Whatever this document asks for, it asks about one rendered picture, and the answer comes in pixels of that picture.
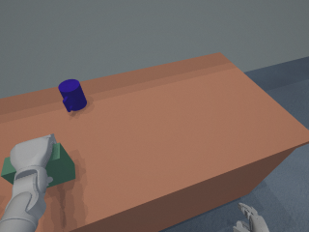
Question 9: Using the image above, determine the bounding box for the robot right hand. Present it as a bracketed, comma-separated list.
[233, 202, 269, 232]

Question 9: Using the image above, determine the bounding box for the sponge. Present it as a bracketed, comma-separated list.
[1, 142, 76, 188]

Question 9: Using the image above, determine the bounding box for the robot left forearm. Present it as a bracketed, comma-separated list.
[0, 165, 47, 232]

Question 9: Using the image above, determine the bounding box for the robot left hand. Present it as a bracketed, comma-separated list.
[10, 133, 57, 187]

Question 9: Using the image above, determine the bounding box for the table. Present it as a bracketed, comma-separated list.
[0, 52, 309, 232]

